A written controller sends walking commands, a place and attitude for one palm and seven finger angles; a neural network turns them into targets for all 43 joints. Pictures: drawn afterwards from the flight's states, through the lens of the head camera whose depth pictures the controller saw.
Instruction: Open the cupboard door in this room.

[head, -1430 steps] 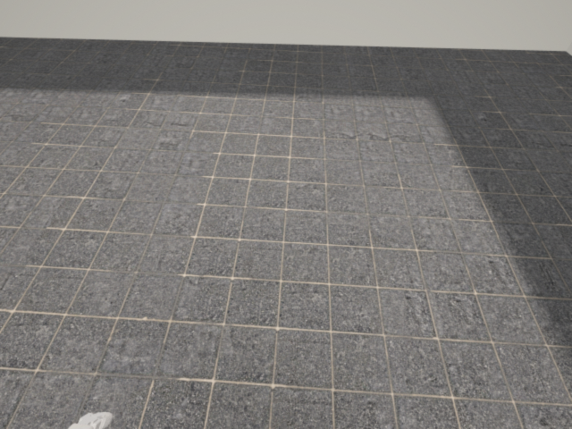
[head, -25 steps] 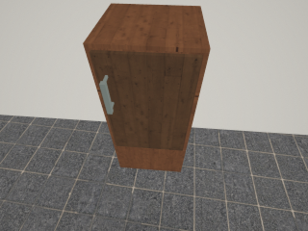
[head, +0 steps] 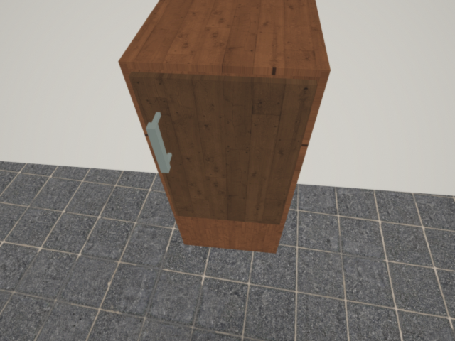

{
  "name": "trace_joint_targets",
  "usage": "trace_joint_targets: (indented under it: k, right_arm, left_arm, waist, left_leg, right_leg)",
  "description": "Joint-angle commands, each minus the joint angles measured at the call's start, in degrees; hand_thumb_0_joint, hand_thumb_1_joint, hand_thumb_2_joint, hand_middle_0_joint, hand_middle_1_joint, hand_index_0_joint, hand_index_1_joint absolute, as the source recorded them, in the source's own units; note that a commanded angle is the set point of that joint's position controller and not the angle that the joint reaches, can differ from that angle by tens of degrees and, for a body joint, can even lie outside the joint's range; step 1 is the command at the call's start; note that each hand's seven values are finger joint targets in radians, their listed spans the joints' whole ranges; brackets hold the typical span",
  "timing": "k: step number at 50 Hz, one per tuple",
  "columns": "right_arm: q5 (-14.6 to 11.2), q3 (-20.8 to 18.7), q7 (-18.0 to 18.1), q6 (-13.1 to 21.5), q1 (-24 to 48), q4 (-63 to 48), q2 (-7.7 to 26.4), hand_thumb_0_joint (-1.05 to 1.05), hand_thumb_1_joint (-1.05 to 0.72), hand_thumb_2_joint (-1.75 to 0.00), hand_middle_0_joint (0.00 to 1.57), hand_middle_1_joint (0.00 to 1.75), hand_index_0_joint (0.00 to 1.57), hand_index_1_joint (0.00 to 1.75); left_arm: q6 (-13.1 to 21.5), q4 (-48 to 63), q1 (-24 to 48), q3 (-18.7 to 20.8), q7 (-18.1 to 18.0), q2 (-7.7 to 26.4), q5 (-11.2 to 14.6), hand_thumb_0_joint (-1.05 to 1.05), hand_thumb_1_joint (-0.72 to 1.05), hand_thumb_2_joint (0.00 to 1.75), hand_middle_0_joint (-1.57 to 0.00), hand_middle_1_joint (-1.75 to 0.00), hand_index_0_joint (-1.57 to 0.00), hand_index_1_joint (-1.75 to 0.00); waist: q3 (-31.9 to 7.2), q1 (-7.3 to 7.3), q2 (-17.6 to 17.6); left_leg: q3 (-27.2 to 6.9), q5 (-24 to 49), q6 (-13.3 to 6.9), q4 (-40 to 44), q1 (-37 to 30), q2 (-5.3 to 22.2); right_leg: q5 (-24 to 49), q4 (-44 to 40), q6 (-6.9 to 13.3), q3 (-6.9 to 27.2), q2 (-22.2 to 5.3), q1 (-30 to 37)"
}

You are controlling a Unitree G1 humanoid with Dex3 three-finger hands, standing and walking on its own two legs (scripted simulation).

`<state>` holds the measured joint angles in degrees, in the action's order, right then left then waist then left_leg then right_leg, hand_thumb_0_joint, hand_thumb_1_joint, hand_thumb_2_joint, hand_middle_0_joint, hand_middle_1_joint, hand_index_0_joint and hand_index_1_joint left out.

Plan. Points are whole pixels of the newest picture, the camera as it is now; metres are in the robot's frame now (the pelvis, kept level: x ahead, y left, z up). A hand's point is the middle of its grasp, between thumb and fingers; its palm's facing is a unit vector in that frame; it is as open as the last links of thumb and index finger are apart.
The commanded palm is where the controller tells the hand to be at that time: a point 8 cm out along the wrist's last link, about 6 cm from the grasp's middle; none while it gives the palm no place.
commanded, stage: come to a stop and stand still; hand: left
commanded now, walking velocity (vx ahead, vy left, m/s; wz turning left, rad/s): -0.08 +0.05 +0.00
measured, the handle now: (161, 143) +0.55 +0.19 -0.02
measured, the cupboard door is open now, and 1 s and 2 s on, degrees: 0 0 0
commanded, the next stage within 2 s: look again from close up in 0.78 s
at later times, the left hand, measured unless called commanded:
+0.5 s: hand out of the picture +0.02 +0.23 -0.16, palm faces +0.02 -0.97 -0.25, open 7.3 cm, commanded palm none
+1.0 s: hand out of the picture -0.04 +0.22 -0.16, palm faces -0.01 -0.97 -0.23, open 7.3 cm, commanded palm none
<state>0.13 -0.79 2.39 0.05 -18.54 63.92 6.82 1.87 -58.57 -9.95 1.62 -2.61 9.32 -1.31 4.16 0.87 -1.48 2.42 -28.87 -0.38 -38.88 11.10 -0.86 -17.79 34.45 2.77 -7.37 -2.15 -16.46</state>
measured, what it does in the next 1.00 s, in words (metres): shifts its weight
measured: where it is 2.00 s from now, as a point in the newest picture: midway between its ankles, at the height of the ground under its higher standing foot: outside the picture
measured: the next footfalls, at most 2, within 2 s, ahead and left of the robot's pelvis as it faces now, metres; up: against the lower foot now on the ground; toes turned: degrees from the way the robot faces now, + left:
none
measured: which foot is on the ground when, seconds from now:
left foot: down 0.00-1.00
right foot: down 0.00-1.00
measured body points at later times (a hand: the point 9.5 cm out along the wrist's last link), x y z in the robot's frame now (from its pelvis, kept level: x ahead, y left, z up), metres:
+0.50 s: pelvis -0.03 +0.03 +0.00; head -0.05 +0.03 +0.45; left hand +0.02 +0.28 -0.14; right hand +0.04 -0.23 -0.13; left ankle -0.03 +0.12 -0.73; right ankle +0.01 -0.09 -0.73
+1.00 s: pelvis -0.05 +0.03 +0.01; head -0.05 +0.04 +0.46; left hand -0.04 +0.28 -0.14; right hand -0.04 -0.21 -0.14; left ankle -0.03 +0.12 -0.73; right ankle +0.01 -0.09 -0.73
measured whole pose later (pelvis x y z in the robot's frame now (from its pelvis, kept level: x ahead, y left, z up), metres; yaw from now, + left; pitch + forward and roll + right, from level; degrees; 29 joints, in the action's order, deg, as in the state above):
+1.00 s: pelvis -0.05 +0.03 +0.01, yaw -1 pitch -2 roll +0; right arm 0.9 -0.6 0.1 0.0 -16.3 61.8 11.7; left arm -0.2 -60.5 -17.5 -0.2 -1.6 11.6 -1.4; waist 1.2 -0.2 0.5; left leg 5.3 -13.1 -2.4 -25.7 10.5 -0.6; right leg -7.9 24.7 -0.2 -5.6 -3.3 -14.4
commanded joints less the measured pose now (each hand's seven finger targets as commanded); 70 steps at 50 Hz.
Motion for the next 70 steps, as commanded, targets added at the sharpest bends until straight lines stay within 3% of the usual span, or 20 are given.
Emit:
trace_joint_targets:
  k: [1,2,3,4,5,6,9,10,11,12,13,15,17,19,22,25,31,44,55,70]
  right_arm:
    - [0.02,-0.87,-0.23,0.09,-6.13,-1.35,0.94,0.0,-0.9,-0.9,0.2,0.3,0.2,0.3]
    - [0.31,-1.0,-0.29,0.22,-6.99,-0.87,1.7,0.0,-0.9,-0.9,0.2,0.3,0.2,0.3]
    - [0.82,-1.25,-0.29,0.46,-5.67,-1.52,3.88,0.0,-0.9,-0.9,0.2,0.3,0.2,0.3]
    - [1.09,-1.35,-0.4,0.45,-2.78,-3.07,5.41,0.0,-0.9,-0.9,0.2,0.3,0.2,0.3]
    - [1.03,-1.3,-0.52,0.7,-0.4,-3.65,5.58,0.0,-0.9,-0.9,0.2,0.3,0.2,0.3]
    - [0.97,-1.12,-0.46,0.86,1.35,-4.19,5.89,0.0,-0.9,-0.9,0.2,0.3,0.2,0.3]
    - [0.96,-0.88,-0.29,1.27,1.54,-4.75,6.25,0.0,-0.9,-0.9,0.2,0.3,0.2,0.3]
    - [0.93,-1.75,-0.48,1.18,3.78,-9.63,13.47,0.0,-0.9,-0.9,0.2,0.3,0.2,0.3]
    - [1.2,-2.86,-0.5,2.28,2.66,-11.74,13.34,0.0,-0.9,-0.9,0.2,0.3,0.2,0.3]
    - [1.24,-2.66,-0.35,2.02,1.68,-12.05,10.7,0.0,-0.9,-0.9,0.2,0.3,0.2,0.3]
    - [1.23,-2.52,-0.26,1.48,1.13,-12.6,9.23,0.0,-0.9,-0.9,0.2,0.3,0.2,0.3]
    - [1.41,-2.09,-0.64,0.68,0.9,-13.72,8.65,0.0,-0.9,-0.9,0.2,0.3,0.2,0.3]
    - [1.2,-2.53,-0.75,0.49,1.29,-14.09,9.92,0.0,-0.9,-0.9,0.2,0.3,0.2,0.3]
    - [1.17,-2.69,-0.82,0.79,1.88,-14.4,11.65,0.0,-0.9,-0.9,0.2,0.3,0.2,0.3]
    - [1.28,-2.47,-1.04,1.05,3.41,-14.67,13.36,0.0,-0.9,-0.9,0.2,0.3,0.2,0.3]
    - [1.23,-2.22,-1.2,1.19,4.82,-14.56,14.35,0.0,-0.9,-0.9,0.2,0.3,0.2,0.3]
    - [1.19,-2.09,-1.61,0.84,4.59,-12.92,14.8,0.0,-0.9,-0.9,0.2,0.3,0.2,0.3]
    - [0.68,-1.39,-1.64,1.02,2.25,-6.74,12.85,0.0,-0.9,-0.9,0.2,0.3,0.2,0.3]
    - [0.41,-1.01,-1.44,1.05,0.75,-2.96,10.66,0.0,-0.9,-0.9,0.2,0.3,0.2,0.3]
    - [0.32,-0.77,-1.26,0.66,-1.3,-1.21,7.37,0.0,-0.9,-0.9,0.2,0.3,0.2,0.3]
  left_arm:
    - [-0.97,1.32,-4.71,1.5,-0.6,7.68,0.33,0.0,0.9,0.9,-0.2,-0.3,-0.2,-0.3]
    - [-1.32,1.8,-3.57,1.6,-0.44,7.41,0.8,0.0,0.9,0.9,-0.2,-0.3,-0.2,-0.3]
    - [-1.75,2.66,-3.24,1.56,-0.09,6.29,0.99,0.0,0.9,0.9,-0.2,-0.3,-0.2,-0.3]
    - [-2.21,3.47,-2.99,1.62,0.06,5.61,0.8,0.0,0.9,0.9,-0.2,-0.3,-0.2,-0.3]
    - [-2.46,3.54,-2.88,1.36,0.06,4.55,0.39,0.0,0.9,0.9,-0.2,-0.3,-0.2,-0.3]
    - [-2.52,3.07,-3.21,1.1,0.17,4.22,0.32,0.0,0.9,0.9,-0.2,-0.3,-0.2,-0.3]
    - [-1.92,1.93,-5.51,0.66,0.43,4.21,0.34,0.0,0.9,0.9,-0.2,-0.3,-0.2,-0.3]
    - [-0.85,5.22,-5.87,0.06,0.15,13.84,-0.36,0.0,0.9,0.9,-0.2,-0.3,-0.2,-0.3]
    - [-0.89,6.65,-7.45,1.35,-0.01,10.49,-0.1,0.0,0.9,0.9,-0.2,-0.3,-0.2,-0.3]
    - [-0.95,7.3,-6.95,0.94,-0.13,9.74,0.07,0.0,0.9,0.9,-0.2,-0.3,-0.2,-0.3]
    - [-1.09,8.0,-7.22,0.96,-0.18,9.33,0.21,0.0,0.9,0.9,-0.2,-0.3,-0.2,-0.3]
    - [-1.28,9.07,-6.07,0.88,-0.04,10.28,-0.04,0.0,0.9,0.9,-0.2,-0.3,-0.2,-0.3]
    - [-1.5,9.75,-4.49,1.23,0.16,11.35,-0.06,0.0,0.9,0.9,-0.2,-0.3,-0.2,-0.3]
    - [-1.53,9.97,-3.91,1.26,0.42,11.62,0.05,0.0,0.9,0.9,-0.2,-0.3,-0.2,-0.3]
    - [-1.74,9.4,-4.9,0.8,0.7,10.83,0.1,0.0,0.9,0.9,-0.2,-0.3,-0.2,-0.3]
    - [-1.65,8.31,-5.44,0.55,0.93,10.87,0.08,0.0,0.9,0.9,-0.2,-0.3,-0.2,-0.3]
    - [-1.47,6.31,-6.09,0.3,1.13,11.14,0.0,0.0,0.9,0.9,-0.2,-0.3,-0.2,-0.3]
    - [-0.66,1.91,-7.84,-0.23,0.62,10.0,0.2,0.0,0.9,0.9,-0.2,-0.3,-0.2,-0.3]
    - [-0.48,-0.88,-8.95,-0.66,0.15,8.16,0.26,0.0,0.9,0.9,-0.2,-0.3,-0.2,-0.3]
    - [-0.72,-1.93,-10.89,-0.93,-0.18,5.04,0.21,0.0,0.9,0.9,-0.2,-0.3,-0.2,-0.3]
  waist:
    - [-6.73,0.27,7.16]
    - [-6.17,0.8,6.01]
    - [-5.02,-0.17,0.62]
    - [-3.14,-1.27,-2.66]
    - [-1.38,-1.86,-4.89]
    - [-0.49,-2.37,-4.19]
    - [-3.14,-2.07,-0.35]
    - [1.5,-1.12,3.36]
    - [-9.4,-1.47,2.42]
    - [-14.76,-0.34,0.8]
    - [-14.49,-0.19,2.44]
    - [-8.52,0.47,6.93]
    - [-2.93,0.96,4.65]
    - [-1.29,0.61,1.48]
    - [-0.93,-0.59,-1.73]
    - [-1.26,-1.28,-3.24]
    - [0.2,-1.1,0.31]
    - [-0.74,-0.66,2.52]
    - [-0.67,-0.74,1.12]
    - [1.03,-0.79,1.92]
  left_leg:
    - [0.55,9.85,1.53,10.28,1.23,2.72]
    - [0.56,18.62,1.42,15.3,-2.79,3.28]
    - [-2.79,28.02,-0.03,15.49,-3.5,6.95]
    - [-4.34,31.49,-1.64,16.84,0.39,10.52]
    - [-5.51,32.07,-2.75,18.75,4.05,11.64]
    - [-5.76,30.37,-3.02,19.31,5.56,11.63]
    - [-3.51,26.92,-1.88,18.19,1.65,9.28]
    - [-4.09,30.94,-0.94,17.23,3.09,6.05]
    - [-3.59,30.14,-1.58,10.5,1.39,7.05]
    - [-2.53,28.21,-1.44,8.35,0.23,5.89]
    - [-1.69,21.27,-1.11,7.4,1.78,4.59]
    - [-0.65,14.28,-1.13,7.08,4.74,2.98]
    - [-1.61,14.97,-1.51,8.54,4.6,3.65]
    - [-3.48,17.28,-2.26,11.07,4.93,5.47]
    - [-6.15,16.33,-3.16,16.06,7.54,8.28]
    - [-7.19,11.9,-3.09,19.02,9.15,8.48]
    - [-7.28,2.89,-2.55,22.17,9.96,7.79]
    - [-5.64,8.4,-1.89,21.88,6.5,7.32]
    - [-4.78,11.69,-1.38,21.81,5.0,7.33]
    - [-4.52,10.56,-1.04,22.57,5.36,7.18]
  right_leg:
    - [42.49,-4.9,7.08,11.61,-13.46,8.28]
    - [33.44,-3.76,4.6,10.54,-10.93,4.68]
    - [22.88,-3.35,1.68,8.53,-7.25,1.15]
    - [14.26,-3.8,-0.53,6.56,-4.37,1.4]
    - [9.5,-3.19,-1.55,5.89,-2.89,3.58]
    - [8.07,-3.97,-1.78,5.82,-2.71,4.77]
    - [13.6,-7.35,-0.89,8.29,-4.24,5.25]
    - [17.53,-6.31,-1.0,7.82,-2.65,5.44]
    - [19.59,-4.07,-0.38,9.49,-5.7,7.45]
    - [24.05,-4.16,0.82,11.08,-7.48,9.84]
    - [22.02,-5.87,1.66,12.72,-8.79,9.68]
    - [15.08,-8.97,2.76,14.25,-9.76,5.79]
    - [7.03,-10.7,2.5,13.34,-8.58,-0.04]
    - [5.68,-9.44,1.29,11.04,-6.08,-0.94]
    - [5.3,-7.41,-0.58,6.86,-3.21,1.73]
    - [5.52,-8.04,-0.96,6.46,-3.2,4.52]
    - [1.77,-11.03,-1.54,7.39,-3.92,4.04]
    - [3.12,-14.41,-1.6,8.93,-5.57,4.55]
    - [5.73,-14.95,-1.6,8.83,-5.69,5.52]
    - [5.17,-15.61,-2.07,8.31,-5.35,4.98]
